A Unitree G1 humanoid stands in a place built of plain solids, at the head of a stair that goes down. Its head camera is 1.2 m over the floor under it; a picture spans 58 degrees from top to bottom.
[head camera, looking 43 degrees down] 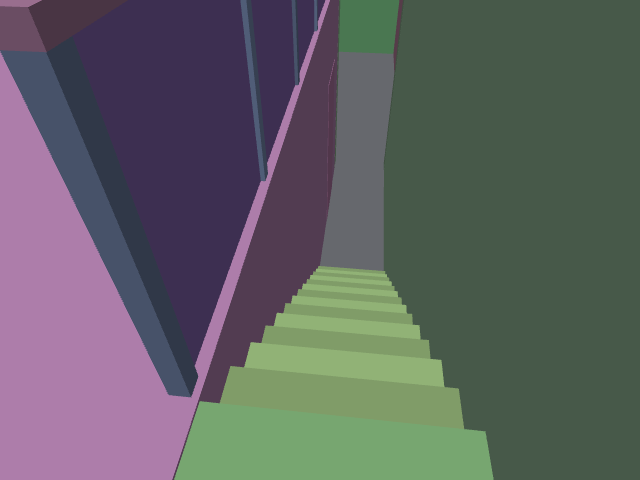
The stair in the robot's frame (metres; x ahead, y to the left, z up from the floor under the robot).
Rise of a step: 0.20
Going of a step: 0.24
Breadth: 0.81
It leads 6 degrees to the right of straight ahead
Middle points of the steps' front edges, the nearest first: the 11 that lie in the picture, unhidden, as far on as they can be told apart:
0.56 -0.05 0.00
0.79 -0.08 -0.20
1.03 -0.10 -0.40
1.26 -0.13 -0.61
1.50 -0.16 -0.81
1.73 -0.18 -1.01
1.97 -0.21 -1.22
2.20 -0.23 -1.42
2.44 -0.26 -1.62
2.67 -0.28 -1.83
2.91 -0.31 -2.03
